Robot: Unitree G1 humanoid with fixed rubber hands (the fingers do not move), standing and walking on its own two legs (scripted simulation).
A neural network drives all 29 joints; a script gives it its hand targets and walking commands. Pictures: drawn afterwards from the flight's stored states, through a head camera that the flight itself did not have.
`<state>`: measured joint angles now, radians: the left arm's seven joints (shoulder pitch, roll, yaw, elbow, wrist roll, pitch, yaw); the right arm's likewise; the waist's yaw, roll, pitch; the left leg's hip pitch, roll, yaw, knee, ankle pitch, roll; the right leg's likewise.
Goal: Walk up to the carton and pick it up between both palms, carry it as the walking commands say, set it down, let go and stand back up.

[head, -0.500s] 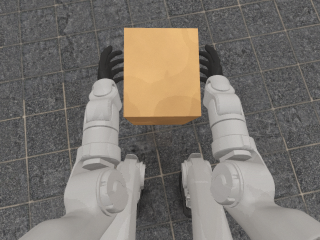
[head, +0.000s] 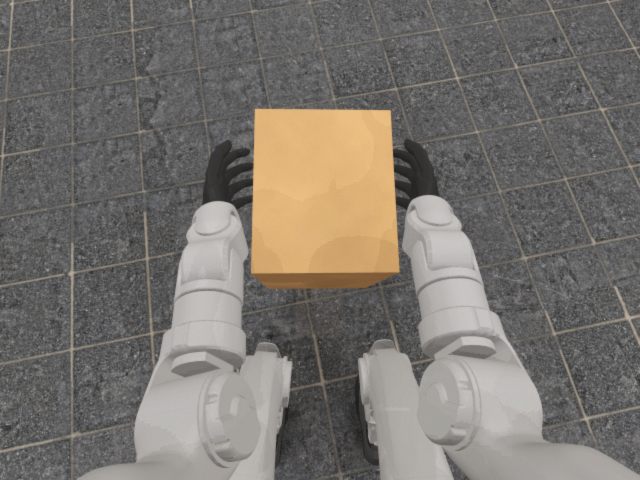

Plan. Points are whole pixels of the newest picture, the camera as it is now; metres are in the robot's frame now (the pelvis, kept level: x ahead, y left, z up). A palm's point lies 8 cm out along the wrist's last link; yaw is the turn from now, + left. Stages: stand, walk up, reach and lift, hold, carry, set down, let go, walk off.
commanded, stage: reach and lift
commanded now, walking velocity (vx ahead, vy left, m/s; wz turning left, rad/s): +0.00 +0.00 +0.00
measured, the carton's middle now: (319, 214) +0.45 +0.01 -0.11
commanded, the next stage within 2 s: none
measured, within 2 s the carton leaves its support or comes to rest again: neither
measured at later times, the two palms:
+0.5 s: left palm (205, 201) +0.41 +0.13 +0.04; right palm (440, 193) +0.42 -0.12 +0.03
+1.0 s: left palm (174, 184) +0.39 +0.13 +0.11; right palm (464, 180) +0.40 -0.12 +0.10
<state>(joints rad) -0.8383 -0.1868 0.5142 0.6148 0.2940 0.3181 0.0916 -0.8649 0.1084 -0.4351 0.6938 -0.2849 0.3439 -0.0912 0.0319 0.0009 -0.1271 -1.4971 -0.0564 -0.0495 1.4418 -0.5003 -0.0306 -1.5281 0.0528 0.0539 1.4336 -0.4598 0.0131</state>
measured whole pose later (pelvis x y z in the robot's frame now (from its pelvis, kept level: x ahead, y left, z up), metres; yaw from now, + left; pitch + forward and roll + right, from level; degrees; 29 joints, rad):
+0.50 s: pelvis +0.02 +0.00 +0.06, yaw +0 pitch +25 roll +1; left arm -0.66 -0.23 0.49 0.57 0.29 0.29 0.08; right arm -0.70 0.16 -0.41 0.65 -0.30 0.32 -0.08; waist 0.03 0.00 -0.11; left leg -1.18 -0.05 -0.06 1.18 -0.44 -0.03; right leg -1.21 0.05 0.06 1.18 -0.41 0.00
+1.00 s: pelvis +0.04 +0.00 +0.13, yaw -1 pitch +15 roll +1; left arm -0.53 -0.25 0.43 0.53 0.31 0.31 0.07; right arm -0.56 0.20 -0.39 0.58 -0.33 0.33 -0.07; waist 0.04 0.01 -0.03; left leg -0.76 -0.04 -0.06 0.83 -0.33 -0.02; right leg -0.79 0.04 0.07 0.83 -0.30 0.00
